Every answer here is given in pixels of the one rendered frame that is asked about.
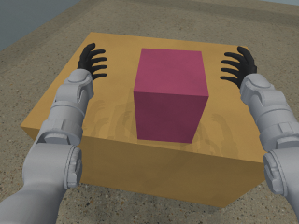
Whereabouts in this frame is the robot right forearm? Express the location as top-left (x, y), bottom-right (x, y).
top-left (239, 73), bottom-right (299, 152)

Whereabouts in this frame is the left robot upper arm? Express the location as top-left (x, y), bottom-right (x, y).
top-left (0, 143), bottom-right (83, 224)

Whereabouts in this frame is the carton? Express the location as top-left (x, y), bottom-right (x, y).
top-left (133, 48), bottom-right (209, 144)

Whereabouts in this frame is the robot left hand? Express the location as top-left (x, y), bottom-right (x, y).
top-left (77, 43), bottom-right (107, 80)

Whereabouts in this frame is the pedestal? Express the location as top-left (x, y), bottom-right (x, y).
top-left (20, 32), bottom-right (268, 208)

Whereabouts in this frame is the robot left forearm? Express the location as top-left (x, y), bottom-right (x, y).
top-left (22, 68), bottom-right (94, 184)

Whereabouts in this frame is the robot right hand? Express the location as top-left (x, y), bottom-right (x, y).
top-left (220, 46), bottom-right (257, 89)

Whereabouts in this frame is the right robot upper arm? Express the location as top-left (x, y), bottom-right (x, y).
top-left (263, 147), bottom-right (299, 224)

